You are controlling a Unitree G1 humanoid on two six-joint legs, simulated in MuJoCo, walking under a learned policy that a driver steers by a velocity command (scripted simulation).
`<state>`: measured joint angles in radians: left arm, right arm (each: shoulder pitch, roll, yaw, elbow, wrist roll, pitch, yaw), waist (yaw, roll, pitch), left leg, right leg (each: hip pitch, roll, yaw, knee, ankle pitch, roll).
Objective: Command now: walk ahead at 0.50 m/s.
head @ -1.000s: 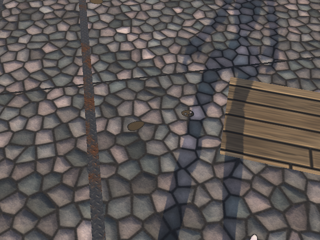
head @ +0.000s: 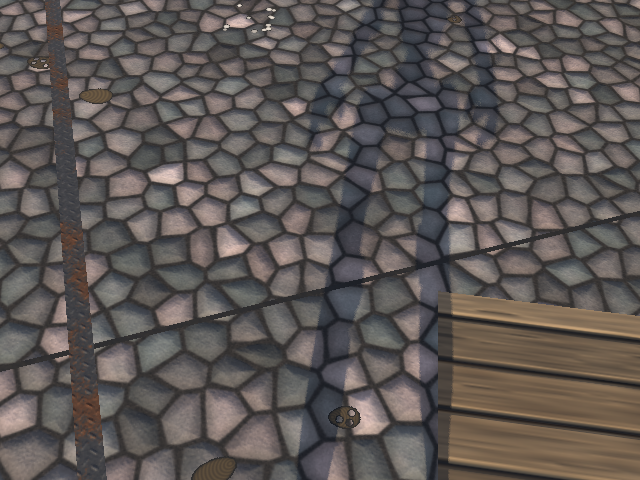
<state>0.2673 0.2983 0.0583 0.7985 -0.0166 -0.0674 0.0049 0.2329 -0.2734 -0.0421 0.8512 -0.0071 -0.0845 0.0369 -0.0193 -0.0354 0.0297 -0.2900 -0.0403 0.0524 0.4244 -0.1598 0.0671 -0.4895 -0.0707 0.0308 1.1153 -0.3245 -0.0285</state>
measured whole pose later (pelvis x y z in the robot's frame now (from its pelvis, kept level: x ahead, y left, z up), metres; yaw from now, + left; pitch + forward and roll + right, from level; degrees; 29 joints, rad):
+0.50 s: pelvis +0.28 -0.05 +0.00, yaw +6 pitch +1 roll -1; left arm 0.15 0.25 0.05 0.78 0.01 -0.10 -0.01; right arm 0.32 -0.30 -0.06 0.90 0.03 -0.05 0.00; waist -0.02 0.04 0.03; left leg -0.41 0.04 -0.05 1.15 -0.38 0.03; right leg -0.33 0.00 -0.09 0.47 -0.16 -0.03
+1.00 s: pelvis +0.53 +0.05 -0.01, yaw +24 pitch +1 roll -1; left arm 0.19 0.29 0.07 0.84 -0.02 -0.10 0.00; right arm 0.19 -0.29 -0.08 0.74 0.02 -0.04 0.04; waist 0.00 -0.01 0.08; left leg -0.39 -0.06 0.02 0.57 -0.19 0.10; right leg -0.36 -0.07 0.01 1.20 -0.42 0.00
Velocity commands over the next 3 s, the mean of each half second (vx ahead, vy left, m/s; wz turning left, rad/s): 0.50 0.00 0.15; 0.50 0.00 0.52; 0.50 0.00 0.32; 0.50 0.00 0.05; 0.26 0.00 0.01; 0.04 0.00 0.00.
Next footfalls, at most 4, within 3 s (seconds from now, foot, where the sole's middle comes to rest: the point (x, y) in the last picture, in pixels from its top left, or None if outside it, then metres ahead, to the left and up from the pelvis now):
0.36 right None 0.39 -0.15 -0.78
0.88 left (243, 418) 0.61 0.16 -0.78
1.38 right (270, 281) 0.97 0.11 -0.78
1.92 left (134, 240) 1.10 0.47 -0.78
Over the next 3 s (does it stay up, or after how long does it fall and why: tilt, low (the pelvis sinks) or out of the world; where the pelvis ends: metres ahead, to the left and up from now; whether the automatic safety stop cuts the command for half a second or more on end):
stays up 1.26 0.47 0.00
